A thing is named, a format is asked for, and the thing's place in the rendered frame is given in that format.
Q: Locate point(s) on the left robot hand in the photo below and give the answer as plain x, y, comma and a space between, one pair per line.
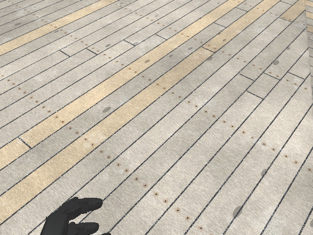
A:
57, 223

